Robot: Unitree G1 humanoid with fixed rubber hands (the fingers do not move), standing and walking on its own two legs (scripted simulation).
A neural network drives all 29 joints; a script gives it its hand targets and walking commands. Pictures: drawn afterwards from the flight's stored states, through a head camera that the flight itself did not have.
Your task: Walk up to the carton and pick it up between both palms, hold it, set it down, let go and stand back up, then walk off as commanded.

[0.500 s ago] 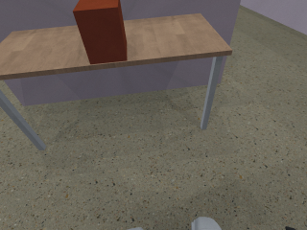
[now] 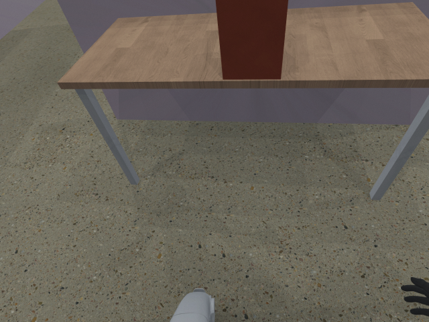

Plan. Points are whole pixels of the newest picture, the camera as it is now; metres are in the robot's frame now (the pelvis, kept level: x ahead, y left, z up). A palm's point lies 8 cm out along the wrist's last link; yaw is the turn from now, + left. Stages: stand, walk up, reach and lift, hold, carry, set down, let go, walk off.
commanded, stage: walk up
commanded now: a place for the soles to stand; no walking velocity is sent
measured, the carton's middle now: (253, 25) +0.93 -0.06 +0.11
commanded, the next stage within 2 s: none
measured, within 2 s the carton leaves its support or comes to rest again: neither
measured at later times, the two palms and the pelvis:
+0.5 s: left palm (68, 270) +0.24 +0.39 -0.10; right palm out of the picture +0.13 -0.26 -0.10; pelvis +0.11 +0.07 +0.00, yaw -3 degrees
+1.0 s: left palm (64, 269) +0.23 +0.39 -0.08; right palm (372, 267) +0.24 -0.25 -0.06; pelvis +0.12 +0.07 +0.02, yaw -5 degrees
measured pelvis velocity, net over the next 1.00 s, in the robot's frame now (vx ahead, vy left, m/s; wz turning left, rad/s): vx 0.12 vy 0.07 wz -0.08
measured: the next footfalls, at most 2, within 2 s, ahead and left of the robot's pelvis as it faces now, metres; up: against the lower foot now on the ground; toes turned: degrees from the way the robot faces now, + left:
right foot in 0.46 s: +0.22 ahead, -0.07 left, +0.00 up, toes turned -6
right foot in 1.38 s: +0.30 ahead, -0.14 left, +0.00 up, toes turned -11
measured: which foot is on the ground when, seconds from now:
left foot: down 0.00-1.00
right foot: down 0.00-0.04, up 0.06-0.44, down 0.46-1.00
